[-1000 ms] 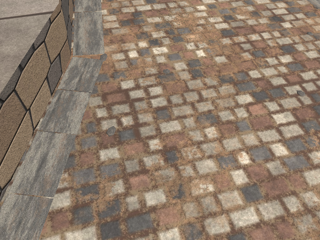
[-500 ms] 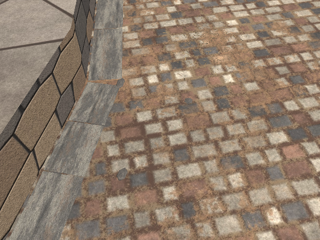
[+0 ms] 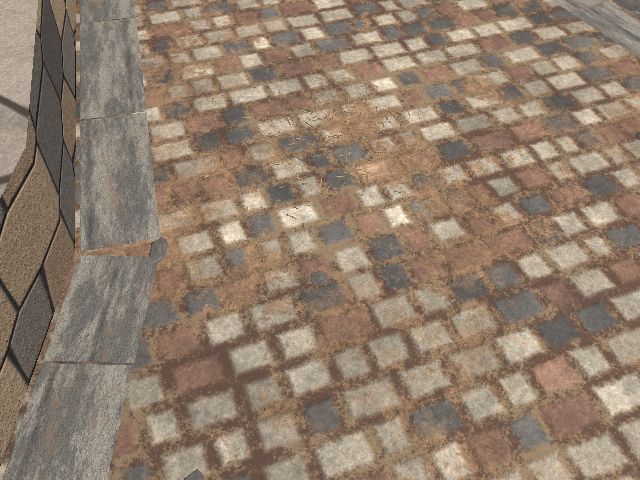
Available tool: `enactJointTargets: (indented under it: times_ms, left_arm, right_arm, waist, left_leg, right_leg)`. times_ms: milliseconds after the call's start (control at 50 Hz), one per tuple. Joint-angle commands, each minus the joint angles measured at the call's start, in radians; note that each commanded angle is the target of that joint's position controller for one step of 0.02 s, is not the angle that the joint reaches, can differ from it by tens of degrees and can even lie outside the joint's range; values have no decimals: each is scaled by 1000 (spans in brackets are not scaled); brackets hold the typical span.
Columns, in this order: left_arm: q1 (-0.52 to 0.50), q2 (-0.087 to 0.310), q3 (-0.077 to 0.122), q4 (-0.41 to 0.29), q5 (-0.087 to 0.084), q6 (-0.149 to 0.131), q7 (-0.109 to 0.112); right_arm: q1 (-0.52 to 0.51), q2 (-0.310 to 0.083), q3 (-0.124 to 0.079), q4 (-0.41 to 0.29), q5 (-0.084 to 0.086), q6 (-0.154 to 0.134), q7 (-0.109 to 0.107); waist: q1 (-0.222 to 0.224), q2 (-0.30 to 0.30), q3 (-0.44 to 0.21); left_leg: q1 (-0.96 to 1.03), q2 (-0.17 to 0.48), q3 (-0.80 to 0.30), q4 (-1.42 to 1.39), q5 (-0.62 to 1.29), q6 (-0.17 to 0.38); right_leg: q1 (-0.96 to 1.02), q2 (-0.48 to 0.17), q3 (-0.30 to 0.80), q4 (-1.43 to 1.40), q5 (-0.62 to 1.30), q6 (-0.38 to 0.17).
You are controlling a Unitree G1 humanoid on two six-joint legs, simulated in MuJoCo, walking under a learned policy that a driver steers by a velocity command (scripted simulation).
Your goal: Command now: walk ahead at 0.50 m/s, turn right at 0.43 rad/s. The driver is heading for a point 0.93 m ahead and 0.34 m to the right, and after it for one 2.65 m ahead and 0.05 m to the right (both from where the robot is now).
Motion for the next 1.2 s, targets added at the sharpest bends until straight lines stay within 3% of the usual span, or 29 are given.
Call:
enactJointTargets:
  times_ms: [20,100,200,260,280,300,320,340,360,380,400,420,440,500,560,620,720,760,780,800,820,840,860,880,920,980,1060,1140,1200]
  left_arm:
    - [17,32,12,-63,7,9,1]
    - [-101,6,1,-101,10,-4,-26]
    - [-230,8,-3,-173,10,-3,-53]
    - [-178,49,19,-189,11,4,-61]
    - [-83,79,38,-171,8,8,-59]
    - [78,130,70,-129,5,10,-48]
    - [222,223,104,-96,4,22,-25]
    - [163,313,108,-113,0,8,-25]
    - [187,219,81,-139,6,-9,-33]
    - [149,169,66,-131,14,-24,-36]
    - [88,141,57,-137,11,-30,-35]
    - [24,108,46,-150,13,-30,-32]
    - [-8,89,38,-167,26,-32,-27]
    - [2,111,43,-168,20,-37,-11]
    - [48,137,51,-153,15,-33,8]
    - [88,141,52,-138,10,-23,16]
    - [138,131,53,-112,3,-8,23]
    - [120,132,55,-116,6,-1,26]
    - [102,114,48,-124,8,1,24]
    - [89,64,28,-140,17,-2,20]
    - [200,-4,8,-157,17,-8,22]
    - [274,26,2,-158,-9,-16,24]
    - [208,112,21,-135,-15,-15,24]
    - [109,131,26,-149,-3,-12,23]
    - [26,102,27,-173,17,-15,17]
    - [44,41,12,-172,12,-13,5]
    - [-68,9,-10,-206,26,-26,-5]
    - [-187,11,-16,-230,15,-38,-23]
    - [-227,28,-9,-252,20,-44,-32]
  right_arm:
    - [-57,-133,-35,-47,-4,-23,-11]
    - [-38,-162,-42,-28,3,-10,-25]
    - [31,-200,-59,11,26,24,-28]
    - [6,-239,-71,8,41,46,-34]
    - [-7,-248,-73,4,45,55,-37]
    - [-25,-239,-68,0,48,60,-38]
    - [-4,-188,-47,-19,20,51,-40]
    - [87,-46,-3,-74,-9,21,-25]
    - [-35,-138,-15,-86,33,-18,-11]
    - [-118,-175,-25,-113,65,-37,-5]
    - [-122,-163,-21,-108,49,-46,-12]
    - [-115,-168,-28,-95,20,-45,-19]
    - [-92,-174,-33,-91,12,-33,-18]
    - [-92,-140,-29,-99,-1,-2,-19]
    - [-203,-106,-15,-135,-3,4,-19]
    - [-304,-87,-4,-161,8,-3,-6]
    - [-351,-135,-18,-187,22,-23,17]
    - [-287,-158,-30,-173,23,-33,18]
    - [-197,-177,-44,-149,18,-38,12]
    - [-65,-219,-59,-131,1,-44,5]
    - [71,-298,-76,-113,-16,-39,-1]
    - [112,-276,-75,-74,8,-28,12]
    - [60,-181,-51,-89,23,-24,11]
    - [8,-143,-38,-96,17,-13,8]
    - [-52,-110,-21,-87,1,-6,7]
    - [-45,-114,-19,-61,11,-15,7]
    - [-26,-177,-33,-34,27,-10,1]
    - [39,-206,-35,-1,38,8,1]
    - [69,-216,-34,27,40,30,-4]
  waist:
    - [31,117,1]
    - [-10,100,30]
    - [-50,93,71]
    - [9,137,8]
    - [67,145,-47]
    - [157,124,-128]
    - [203,-4,-215]
    - [62,-228,-305]
    - [148,-90,-372]
    - [148,-48,-225]
    - [100,33,-151]
    - [60,47,-102]
    - [28,23,-92]
    - [9,28,-71]
    - [43,13,-34]
    - [87,-20,-22]
    - [95,-42,-18]
    - [57,-78,-30]
    - [6,-77,-72]
    - [-60,-32,-193]
    - [-44,188,-356]
    - [-23,401,-387]
    - [-46,252,-239]
    - [-52,166,-132]
    - [-14,128,-24]
    - [19,158,-24]
    - [-5,129,-11]
    - [-51,130,2]
    - [-44,145,5]
  left_leg:
    - [42,287,-151,-218,208,149]
    - [75,259,-20,-225,232,119]
    - [243,315,33,-168,310,101]
    - [301,321,72,2,724,69]
    - [290,308,87,142,851,55]
    - [204,267,113,355,833,23]
    - [-55,217,114,673,468,-27]
    - [-488,-2,-31,993,-416,-84]
    - [-597,10,-230,1071,-414,-63]
    - [-664,54,-224,1038,-312,-38]
    - [-617,99,-225,951,-224,-28]
    - [-547,127,-224,865,-176,-36]
    - [-479,145,-232,826,-140,-43]
    - [-434,136,-205,702,-81,-89]
    - [-439,103,-193,482,98,-120]
    - [-364,52,-184,276,256,-120]
    - [-328,28,-227,145,207,-82]
    - [-250,22,-217,126,120,-50]
    - [-119,16,-198,83,132,-23]
    - [122,120,-283,112,121,34]
    - [483,345,-627,98,12,161]
    - [571,453,-979,-18,-241,249]
    - [457,409,-883,-54,-365,208]
    - [322,359,-716,-59,-300,166]
    - [120,279,-534,-104,-88,149]
    - [48,247,-417,-157,58,167]
    - [41,240,-310,-202,161,177]
    - [54,226,-238,-190,176,148]
    - [128,246,-231,-102,367,112]
  right_leg:
    - [-90,-48,53,-72,127,16]
    - [-60,-33,-20,-313,310,6]
    - [-103,-12,-84,-452,240,-39]
    - [29,65,-160,-465,92,-94]
    - [151,109,-185,-473,57,-120]
    - [384,155,-189,-542,115,-157]
    - [685,34,32,-567,127,-217]
    - [971,-197,618,-692,-64,-411]
    - [994,-238,752,-826,-161,-411]
    - [892,-216,611,-840,-80,-362]
    - [747,-171,489,-831,30,-325]
    - [617,-129,391,-837,142,-301]
    - [538,-105,343,-856,218,-294]
    - [429,-71,260,-888,360,-300]
    - [383,-22,194,-887,355,-263]
    - [355,10,181,-870,252,-219]
    - [476,-46,314,-763,184,-196]
    - [501,-55,354,-699,241,-179]
    - [486,-16,339,-618,307,-155]
    - [403,39,285,-405,277,-121]
    - [121,171,153,-68,-40,-46]
    - [-109,176,126,136,-339,-22]
    - [-174,118,150,210,-260,-14]
    - [-168,85,107,205,-180,-12]
    - [-112,34,88,101,-93,-17]
    - [-48,7,45,-29,-67,-15]
    - [-37,-14,-6,-280,104,4]
    - [47,20,-49,-475,244,8]
    - [87,53,-55,-564,230,-18]
Velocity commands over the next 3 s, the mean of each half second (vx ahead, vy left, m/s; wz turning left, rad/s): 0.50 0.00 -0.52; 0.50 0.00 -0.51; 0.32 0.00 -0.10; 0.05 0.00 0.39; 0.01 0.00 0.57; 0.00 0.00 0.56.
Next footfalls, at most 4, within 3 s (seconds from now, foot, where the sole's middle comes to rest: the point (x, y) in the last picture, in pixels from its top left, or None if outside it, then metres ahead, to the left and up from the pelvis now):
0.32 right None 0.32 -0.16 -0.78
0.80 left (347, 399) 0.66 -0.07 -0.78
1.28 right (500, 367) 0.73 -0.43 -0.78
1.68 left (407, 332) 0.83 -0.22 -0.78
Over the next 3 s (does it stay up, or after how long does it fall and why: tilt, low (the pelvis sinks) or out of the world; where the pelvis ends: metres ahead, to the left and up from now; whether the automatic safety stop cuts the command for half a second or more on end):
stays up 0.75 -0.30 -0.01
